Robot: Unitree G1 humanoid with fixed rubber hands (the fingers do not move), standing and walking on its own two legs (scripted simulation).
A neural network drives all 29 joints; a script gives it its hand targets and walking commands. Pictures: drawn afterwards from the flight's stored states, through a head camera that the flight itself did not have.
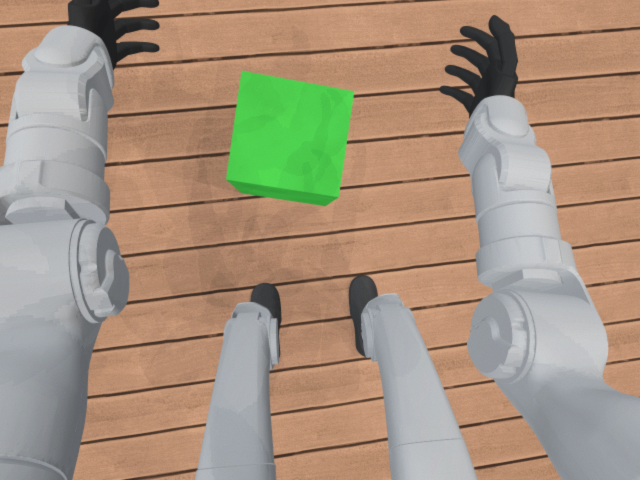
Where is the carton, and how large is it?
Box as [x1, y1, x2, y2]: [226, 71, 353, 205]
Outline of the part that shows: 241,71 226,179 243,193 326,205 336,198 339,192 353,91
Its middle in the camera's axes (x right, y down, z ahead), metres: -0.07 -0.20 +0.84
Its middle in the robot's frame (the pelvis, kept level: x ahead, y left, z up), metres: +0.54 +0.02 -0.53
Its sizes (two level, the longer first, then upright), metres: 0.210 0.200 0.250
